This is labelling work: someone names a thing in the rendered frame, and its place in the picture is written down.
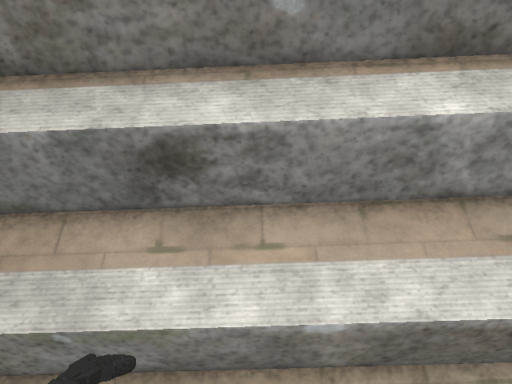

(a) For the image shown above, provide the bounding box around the left robot hand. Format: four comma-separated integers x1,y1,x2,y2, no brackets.
48,354,136,384

